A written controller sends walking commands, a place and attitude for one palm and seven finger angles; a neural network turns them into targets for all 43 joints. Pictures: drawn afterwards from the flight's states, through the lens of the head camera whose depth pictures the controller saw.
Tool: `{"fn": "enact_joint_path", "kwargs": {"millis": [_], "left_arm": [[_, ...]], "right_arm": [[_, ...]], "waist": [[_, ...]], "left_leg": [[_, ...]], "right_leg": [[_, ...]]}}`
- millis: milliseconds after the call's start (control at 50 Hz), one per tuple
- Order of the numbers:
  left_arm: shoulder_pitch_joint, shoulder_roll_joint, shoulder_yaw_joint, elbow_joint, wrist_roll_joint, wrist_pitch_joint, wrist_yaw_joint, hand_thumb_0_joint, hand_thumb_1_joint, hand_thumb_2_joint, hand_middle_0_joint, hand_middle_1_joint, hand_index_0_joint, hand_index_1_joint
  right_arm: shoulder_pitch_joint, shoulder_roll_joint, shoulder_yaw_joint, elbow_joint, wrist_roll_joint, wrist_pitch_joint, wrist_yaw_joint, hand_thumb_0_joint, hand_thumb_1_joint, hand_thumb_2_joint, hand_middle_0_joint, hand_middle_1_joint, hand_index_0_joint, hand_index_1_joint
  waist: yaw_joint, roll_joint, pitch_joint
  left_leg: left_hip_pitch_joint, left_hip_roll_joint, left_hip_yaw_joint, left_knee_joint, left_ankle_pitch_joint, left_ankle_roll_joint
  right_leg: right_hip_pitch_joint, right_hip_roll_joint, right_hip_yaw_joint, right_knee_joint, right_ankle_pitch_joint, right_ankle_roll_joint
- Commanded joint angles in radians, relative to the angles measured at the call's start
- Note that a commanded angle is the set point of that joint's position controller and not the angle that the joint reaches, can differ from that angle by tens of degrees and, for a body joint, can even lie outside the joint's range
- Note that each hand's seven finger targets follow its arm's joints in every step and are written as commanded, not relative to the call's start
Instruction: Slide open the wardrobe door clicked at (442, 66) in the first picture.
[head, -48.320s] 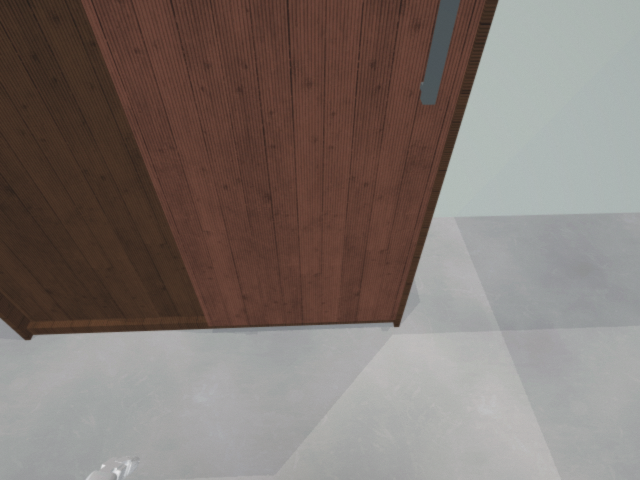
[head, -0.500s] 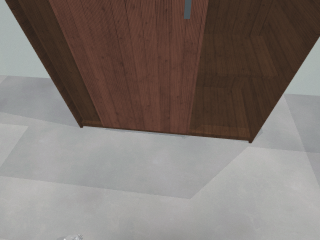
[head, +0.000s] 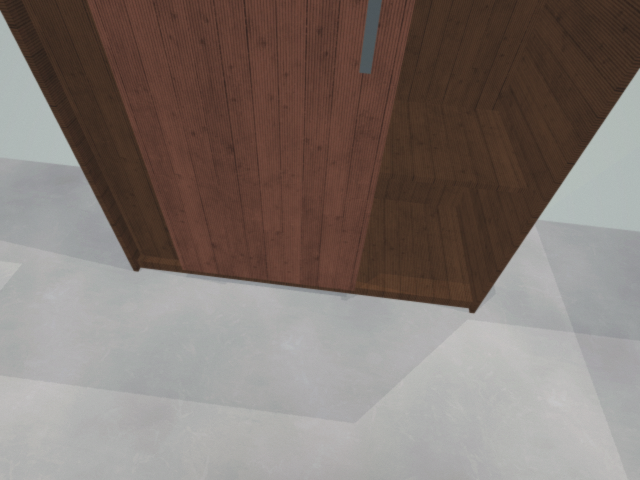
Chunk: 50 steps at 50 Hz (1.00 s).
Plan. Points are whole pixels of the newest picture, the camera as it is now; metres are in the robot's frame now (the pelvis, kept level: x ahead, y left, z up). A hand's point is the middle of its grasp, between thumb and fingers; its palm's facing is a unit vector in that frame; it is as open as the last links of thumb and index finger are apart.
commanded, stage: let the arm hang, fingers relaxed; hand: right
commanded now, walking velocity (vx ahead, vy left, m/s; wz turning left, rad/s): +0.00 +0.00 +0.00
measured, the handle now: out of the picture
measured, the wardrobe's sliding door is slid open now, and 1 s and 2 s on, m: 0.44 0.44 0.44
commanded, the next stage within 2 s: look to check the result in 0.28 s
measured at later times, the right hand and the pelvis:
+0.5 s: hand out of the picture +0.10 -0.23 -0.16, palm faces -0.03 +0.95 -0.30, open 7.4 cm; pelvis +0.03 +0.01 +0.01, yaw +0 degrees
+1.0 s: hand out of the picture +0.11 -0.22 -0.15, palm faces -0.02 +0.95 -0.32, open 7.4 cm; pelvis +0.04 +0.02 +0.01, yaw +0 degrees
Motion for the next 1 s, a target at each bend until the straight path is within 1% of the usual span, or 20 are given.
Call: {"fn": "enact_joint_path", "kwargs": {"millis": [0,60,120,140,160,200,220,260,300,460,500,560,680,740,760,780,860,940,960,980], "left_arm": [[-0.036,0.192,0.039,-0.037,-0.004,-0.026,0.014,0.000,0.900,0.900,-0.200,-0.300,-0.200,-0.300],[-0.058,0.206,0.039,-0.036,-0.006,-0.028,0.012,0.000,0.900,0.900,-0.200,-0.300,-0.200,-0.300],[-0.073,0.210,0.037,-0.032,-0.005,-0.031,0.013,0.000,0.900,0.900,-0.200,-0.300,-0.200,-0.300],[-0.082,0.212,0.036,-0.029,-0.005,-0.031,0.013,0.000,0.900,0.900,-0.200,-0.300,-0.200,-0.300],[-0.086,0.217,0.037,-0.032,-0.007,-0.030,0.013,0.000,0.900,0.900,-0.200,-0.300,-0.200,-0.300],[-0.094,0.220,0.035,-0.030,-0.005,-0.032,0.013,0.000,0.900,0.900,-0.200,-0.300,-0.200,-0.300],[-0.095,0.221,0.036,-0.030,-0.005,-0.032,0.013,0.000,0.900,0.900,-0.200,-0.300,-0.200,-0.300],[-0.097,0.226,0.036,-0.032,-0.007,-0.033,0.014,0.000,0.900,0.900,-0.200,-0.300,-0.200,-0.300],[-0.101,0.229,0.034,-0.029,-0.006,-0.034,0.016,0.000,0.900,0.900,-0.200,-0.300,-0.200,-0.300],[-0.102,0.239,0.034,-0.029,-0.010,-0.032,0.020,0.000,0.900,0.900,-0.200,-0.300,-0.200,-0.300],[-0.099,0.238,0.033,-0.026,-0.009,-0.031,0.020,0.000,0.900,0.900,-0.200,-0.300,-0.200,-0.300],[-0.097,0.242,0.034,-0.027,-0.011,-0.029,0.020,0.000,0.900,0.900,-0.200,-0.300,-0.200,-0.300],[-0.100,0.237,0.034,-0.021,-0.010,-0.028,0.020,0.000,0.900,0.900,-0.200,-0.300,-0.200,-0.300],[-0.097,0.239,0.034,-0.019,-0.009,-0.028,0.020,0.000,0.900,0.900,-0.200,-0.300,-0.200,-0.300],[-0.098,0.237,0.035,-0.022,-0.011,-0.027,0.020,0.000,0.900,0.900,-0.200,-0.300,-0.200,-0.300],[-0.099,0.235,0.035,-0.020,-0.009,-0.028,0.020,0.000,0.900,0.900,-0.200,-0.300,-0.200,-0.300],[-0.102,0.236,0.033,-0.021,-0.010,-0.026,0.020,0.000,0.900,0.900,-0.200,-0.300,-0.200,-0.300],[-0.102,0.236,0.033,-0.019,-0.009,-0.029,0.021,0.000,0.900,0.900,-0.200,-0.300,-0.200,-0.300],[-0.097,0.235,0.032,-0.022,-0.010,-0.029,0.021,0.000,0.900,0.900,-0.200,-0.300,-0.200,-0.300],[-0.101,0.234,0.033,-0.020,-0.009,-0.029,0.022,0.000,0.900,0.900,-0.200,-0.300,-0.200,-0.300]], "right_arm": [[-0.031,-0.172,-0.021,-0.043,-0.001,-0.025,-0.008,0.000,-0.900,-0.900,0.200,0.300,0.200,0.300],[-0.044,-0.188,-0.022,-0.045,-0.002,-0.030,-0.008,0.000,-0.900,-0.900,0.200,0.300,0.200,0.300],[-0.060,-0.190,-0.022,-0.043,0.000,-0.032,-0.007,0.000,-0.900,-0.900,0.200,0.300,0.200,0.300],[-0.064,-0.193,-0.022,-0.044,0.000,-0.032,-0.007,0.000,-0.900,-0.900,0.200,0.300,0.200,0.300],[-0.063,-0.197,-0.024,-0.046,-0.001,-0.033,-0.006,0.000,-0.900,-0.900,0.200,0.300,0.200,0.300],[-0.075,-0.199,-0.023,-0.044,0.000,-0.032,-0.005,0.000,-0.900,-0.900,0.200,0.300,0.200,0.300],[-0.076,-0.200,-0.024,-0.044,0.000,-0.033,-0.005,0.000,-0.900,-0.900,0.200,0.300,0.200,0.300],[-0.072,-0.203,-0.026,-0.046,0.000,-0.036,-0.005,0.000,-0.900,-0.900,0.200,0.300,0.200,0.300],[-0.077,-0.202,-0.026,-0.042,0.001,-0.034,-0.005,0.000,-0.900,-0.900,0.200,0.300,0.200,0.300],[-0.072,-0.207,-0.027,-0.038,0.003,-0.035,-0.006,0.000,-0.900,-0.900,0.200,0.300,0.200,0.300],[-0.077,-0.207,-0.025,-0.034,0.004,-0.034,-0.006,0.000,-0.900,-0.900,0.200,0.300,0.200,0.300],[-0.072,-0.211,-0.026,-0.034,0.003,-0.034,-0.006,0.000,-0.900,-0.900,0.200,0.300,0.200,0.300],[-0.075,-0.211,-0.023,-0.029,0.004,-0.033,-0.008,0.000,-0.900,-0.900,0.200,0.300,0.200,0.300],[-0.076,-0.213,-0.023,-0.029,0.004,-0.035,-0.008,0.000,-0.900,-0.900,0.200,0.300,0.200,0.300],[-0.072,-0.214,-0.025,-0.031,0.003,-0.036,-0.009,0.000,-0.900,-0.900,0.200,0.300,0.200,0.300],[-0.075,-0.213,-0.024,-0.030,0.004,-0.036,-0.010,0.000,-0.900,-0.900,0.200,0.300,0.200,0.300],[-0.074,-0.215,-0.025,-0.032,0.003,-0.036,-0.009,0.000,-0.900,-0.900,0.200,0.300,0.200,0.300],[-0.078,-0.211,-0.025,-0.032,0.004,-0.036,-0.010,0.000,-0.900,-0.900,0.200,0.300,0.200,0.300],[-0.074,-0.214,-0.026,-0.033,0.003,-0.037,-0.010,0.000,-0.900,-0.900,0.200,0.300,0.200,0.300],[-0.078,-0.212,-0.026,-0.031,0.004,-0.036,-0.010,0.000,-0.900,-0.900,0.200,0.300,0.200,0.300]], "waist": [[0.004,0.064,-0.028],[0.003,0.067,-0.047],[0.006,0.042,-0.057],[0.006,0.034,-0.051],[0.005,0.043,-0.053],[0.006,0.019,-0.046],[0.007,0.021,-0.048],[0.006,0.030,-0.071],[0.008,0.012,-0.076],[0.008,0.026,-0.091],[0.010,0.025,-0.081],[0.009,0.051,-0.078],[0.011,0.060,-0.068],[0.011,0.056,-0.077],[0.010,0.073,-0.086],[0.011,0.054,-0.086],[0.009,0.056,-0.065],[0.010,0.038,-0.072],[0.009,0.050,-0.084],[0.010,0.037,-0.085]], "left_leg": [[0.000,0.087,-0.096,-0.089,0.056,0.040],[0.014,0.091,-0.099,-0.097,0.095,0.039],[0.035,0.096,-0.098,-0.102,0.124,0.039],[0.032,0.096,-0.101,-0.106,0.122,0.039],[0.033,0.095,-0.098,-0.111,0.125,0.039],[0.040,0.098,-0.100,-0.115,0.124,0.040],[0.044,0.098,-0.099,-0.117,0.128,0.040],[0.061,0.099,-0.098,-0.120,0.159,0.041],[0.068,0.102,-0.096,-0.117,0.176,0.042],[0.087,0.104,-0.093,-0.126,0.218,0.046],[0.088,0.106,-0.093,-0.128,0.217,0.046],[0.085,0.104,-0.091,-0.131,0.218,0.046],[0.082,0.106,-0.093,-0.135,0.217,0.047],[0.094,0.107,-0.095,-0.134,0.242,0.047],[0.097,0.105,-0.092,-0.133,0.251,0.047],[0.102,0.111,-0.092,-0.132,0.269,0.048],[0.092,0.104,-0.093,-0.139,0.244,0.047],[0.106,0.108,-0.095,-0.137,0.262,0.050],[0.111,0.105,-0.092,-0.135,0.268,0.049],[0.114,0.109,-0.094,-0.134,0.275,0.049]], "right_leg": [[0.042,-0.144,0.153,-0.115,0.079,-0.011],[0.067,-0.143,0.150,-0.111,0.124,-0.010],[0.081,-0.145,0.147,-0.118,0.157,-0.006],[0.085,-0.145,0.147,-0.122,0.153,-0.004],[0.088,-0.146,0.144,-0.116,0.157,-0.002],[0.085,-0.146,0.145,-0.128,0.156,-0.001],[0.088,-0.146,0.144,-0.128,0.160,0.001],[0.104,-0.148,0.142,-0.120,0.188,0.001],[0.114,-0.149,0.139,-0.122,0.205,0.004],[0.142,-0.153,0.137,-0.113,0.240,0.004],[0.138,-0.154,0.136,-0.118,0.232,0.006],[0.143,-0.155,0.136,-0.118,0.232,0.005],[0.146,-0.155,0.135,-0.124,0.218,0.005],[0.149,-0.155,0.133,-0.122,0.230,0.006],[0.155,-0.155,0.132,-0.118,0.235,0.005],[0.155,-0.155,0.129,-0.115,0.247,0.006],[0.147,-0.154,0.129,-0.123,0.228,0.009],[0.151,-0.155,0.131,-0.124,0.248,0.009],[0.156,-0.156,0.130,-0.121,0.255,0.009],[0.157,-0.156,0.129,-0.121,0.260,0.010]]}}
